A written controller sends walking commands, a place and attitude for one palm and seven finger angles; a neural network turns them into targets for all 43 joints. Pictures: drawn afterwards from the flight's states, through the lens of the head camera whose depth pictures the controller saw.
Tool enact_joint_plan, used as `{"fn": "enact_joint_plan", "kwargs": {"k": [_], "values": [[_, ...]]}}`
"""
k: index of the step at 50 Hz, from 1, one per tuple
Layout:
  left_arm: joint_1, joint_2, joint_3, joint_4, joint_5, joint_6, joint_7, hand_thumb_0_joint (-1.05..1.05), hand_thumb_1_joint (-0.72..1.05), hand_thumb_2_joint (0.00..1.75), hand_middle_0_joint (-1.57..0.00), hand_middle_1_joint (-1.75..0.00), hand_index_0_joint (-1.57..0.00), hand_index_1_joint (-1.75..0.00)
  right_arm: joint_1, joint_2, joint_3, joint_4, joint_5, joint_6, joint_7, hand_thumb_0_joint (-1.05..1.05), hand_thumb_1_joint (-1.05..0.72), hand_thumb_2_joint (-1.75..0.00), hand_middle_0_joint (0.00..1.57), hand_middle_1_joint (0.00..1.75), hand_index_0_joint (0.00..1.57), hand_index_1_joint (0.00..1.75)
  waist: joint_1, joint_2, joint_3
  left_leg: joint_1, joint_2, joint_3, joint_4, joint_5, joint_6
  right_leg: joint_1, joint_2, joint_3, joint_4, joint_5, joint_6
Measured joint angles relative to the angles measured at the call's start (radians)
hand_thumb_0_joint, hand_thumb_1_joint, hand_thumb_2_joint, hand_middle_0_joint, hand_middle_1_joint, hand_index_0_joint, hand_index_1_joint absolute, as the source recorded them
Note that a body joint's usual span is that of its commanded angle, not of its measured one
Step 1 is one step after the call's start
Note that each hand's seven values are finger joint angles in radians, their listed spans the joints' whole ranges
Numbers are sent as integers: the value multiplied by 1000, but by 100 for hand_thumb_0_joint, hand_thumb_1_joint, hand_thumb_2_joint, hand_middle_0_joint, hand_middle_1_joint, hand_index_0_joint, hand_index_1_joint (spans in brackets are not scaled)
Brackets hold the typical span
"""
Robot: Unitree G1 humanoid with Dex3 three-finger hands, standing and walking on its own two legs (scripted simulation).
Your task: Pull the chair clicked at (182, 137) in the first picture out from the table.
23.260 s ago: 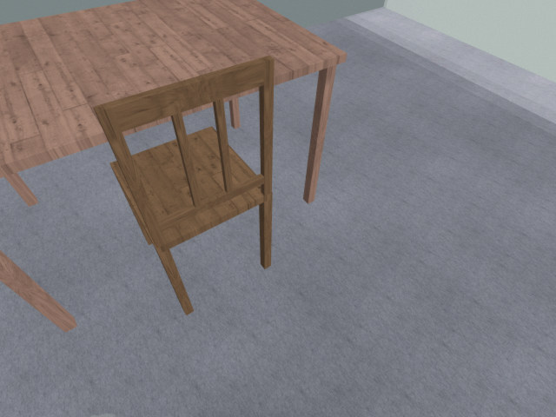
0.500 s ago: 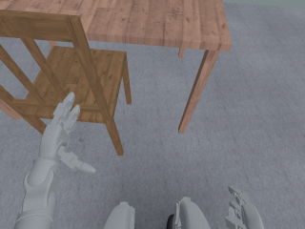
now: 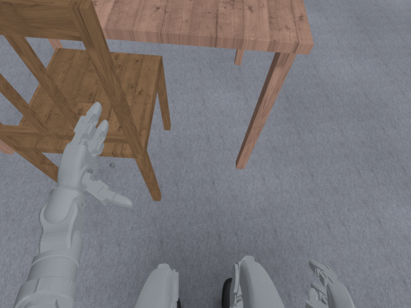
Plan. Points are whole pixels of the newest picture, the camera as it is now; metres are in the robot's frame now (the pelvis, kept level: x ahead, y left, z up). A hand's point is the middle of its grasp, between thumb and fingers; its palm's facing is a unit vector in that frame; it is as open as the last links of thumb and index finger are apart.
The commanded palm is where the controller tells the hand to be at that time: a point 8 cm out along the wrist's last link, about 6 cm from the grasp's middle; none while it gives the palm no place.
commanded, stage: aim the fingers beside a spindle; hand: left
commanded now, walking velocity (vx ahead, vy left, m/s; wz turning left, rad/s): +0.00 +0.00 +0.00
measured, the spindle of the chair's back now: (8, 91) +0.53 +0.42 +0.03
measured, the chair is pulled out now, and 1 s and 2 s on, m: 0.00 0.00 0.00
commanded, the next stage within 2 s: push the fingers through the gap in 0.60 s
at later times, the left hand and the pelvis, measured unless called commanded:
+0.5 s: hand (115, 168) +0.36 +0.18 +0.02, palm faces -0.08 -1.00 -0.04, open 16.9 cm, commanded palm +0.35 +0.23 +0.02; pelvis +0.00 +0.01 +0.00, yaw +0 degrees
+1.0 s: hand (116, 156) +0.39 +0.18 +0.02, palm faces -0.07 -1.00 -0.04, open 16.9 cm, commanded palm +0.37 +0.23 +0.02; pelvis +0.00 +0.00 +0.00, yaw +0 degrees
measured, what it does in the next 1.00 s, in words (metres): stands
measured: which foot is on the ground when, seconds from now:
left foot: down 0.00-1.00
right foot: down 0.00-1.00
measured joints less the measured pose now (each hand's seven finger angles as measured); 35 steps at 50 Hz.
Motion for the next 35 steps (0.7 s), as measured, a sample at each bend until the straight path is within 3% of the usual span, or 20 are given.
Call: {"fn": "enact_joint_plan", "kwargs": {"k": [13, 26, 35], "values": [[-11, -13, -10, 12, 21, -9, 43, -1, -50, 30, -6, -8, -6, -8, 4, 8, 3, -9, 0, 35, 7, 1, -91, -90, 21, 30, 20, 30, -6, 1, 1, -4, -1, 12, -1, 0, 8, -8, 0, 13, -1, 5, 8], [28, -28, -43, -12, 20, -20, 47, -1, -50, 30, -6, -8, -6, -8, -2, 1, -1, -12, 2, 41, 7, 1, -91, -90, 21, 30, 20, 30, 6, 1, -4, 13, -6, 5, -12, 2, 8, 13, -3, 6, -13, 3, 9], [2, -16, -26, -4, 23, -17, 47, -1, -50, 30, -6, -8, -6, -8, -23, 5, -1, -17, 1, 44, 3, 1, -91, -90, 21, 30, 20, 30, 2, -2, 2, 6, -2, 4, 0, -4, 4, 4, 0, 6, 0, -2, 4]]}}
